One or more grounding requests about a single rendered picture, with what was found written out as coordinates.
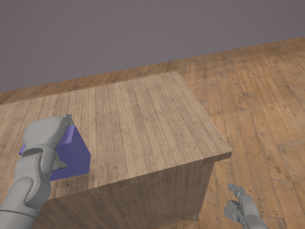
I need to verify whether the table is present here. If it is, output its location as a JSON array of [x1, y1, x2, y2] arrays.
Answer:
[[0, 71, 233, 229]]

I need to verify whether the robot left forearm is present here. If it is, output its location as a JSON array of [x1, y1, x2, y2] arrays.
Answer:
[[0, 144, 56, 229]]

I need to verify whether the sponge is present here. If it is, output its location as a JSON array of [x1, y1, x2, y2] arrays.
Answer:
[[18, 125, 92, 181]]

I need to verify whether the robot left hand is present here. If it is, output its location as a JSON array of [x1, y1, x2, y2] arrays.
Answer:
[[22, 114, 74, 171]]

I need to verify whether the robot right hand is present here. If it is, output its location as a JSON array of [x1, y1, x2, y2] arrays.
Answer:
[[224, 183, 260, 225]]

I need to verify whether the robot right forearm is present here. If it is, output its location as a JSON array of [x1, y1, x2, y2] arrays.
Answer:
[[242, 215, 270, 229]]

